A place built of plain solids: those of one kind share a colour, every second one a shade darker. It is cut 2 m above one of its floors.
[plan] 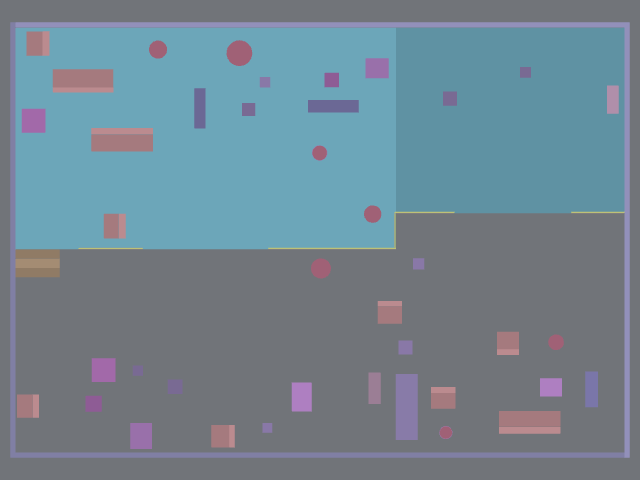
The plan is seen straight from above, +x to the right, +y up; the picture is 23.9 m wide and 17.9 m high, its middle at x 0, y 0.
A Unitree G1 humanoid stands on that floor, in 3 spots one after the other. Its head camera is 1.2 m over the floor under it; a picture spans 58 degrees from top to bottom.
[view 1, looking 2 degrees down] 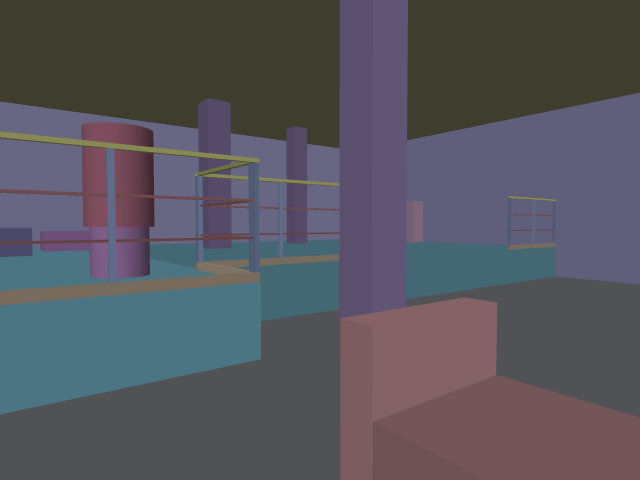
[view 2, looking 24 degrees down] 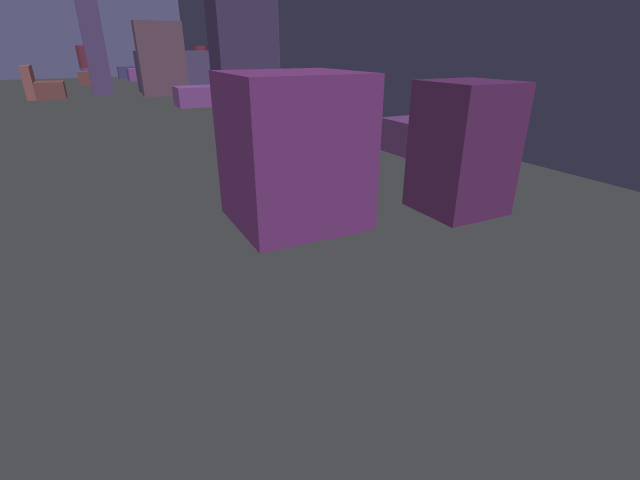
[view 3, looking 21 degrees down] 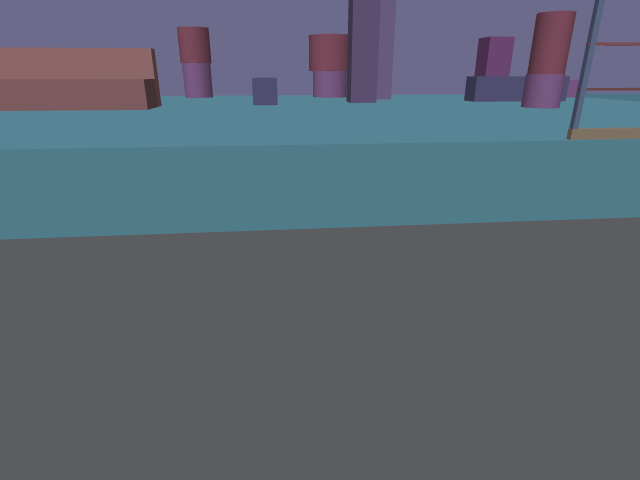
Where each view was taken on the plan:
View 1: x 0.95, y -3.73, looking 53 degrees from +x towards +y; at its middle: wall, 14.59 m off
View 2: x -10.90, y -3.63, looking -27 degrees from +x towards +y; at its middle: plinth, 2.93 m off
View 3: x -4.36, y -3.73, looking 84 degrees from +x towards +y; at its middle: ground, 3.35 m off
